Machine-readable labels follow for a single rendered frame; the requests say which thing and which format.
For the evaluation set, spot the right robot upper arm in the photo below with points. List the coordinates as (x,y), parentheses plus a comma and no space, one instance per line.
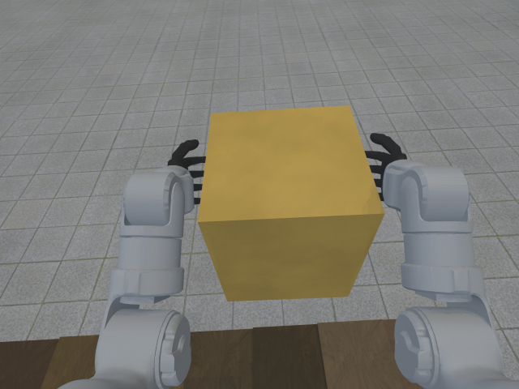
(448,348)

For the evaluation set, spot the right robot forearm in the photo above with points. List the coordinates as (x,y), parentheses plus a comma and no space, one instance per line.
(434,202)

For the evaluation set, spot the left robot hand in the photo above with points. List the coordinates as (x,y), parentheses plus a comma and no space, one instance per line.
(177,159)

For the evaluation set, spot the carton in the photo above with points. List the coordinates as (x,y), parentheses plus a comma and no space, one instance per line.
(289,207)

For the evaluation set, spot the right robot hand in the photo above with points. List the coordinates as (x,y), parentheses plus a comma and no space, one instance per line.
(385,158)

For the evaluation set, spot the left robot forearm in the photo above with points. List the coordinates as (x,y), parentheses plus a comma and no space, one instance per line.
(149,254)

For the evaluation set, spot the left robot upper arm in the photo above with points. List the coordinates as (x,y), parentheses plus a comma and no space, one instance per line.
(141,349)

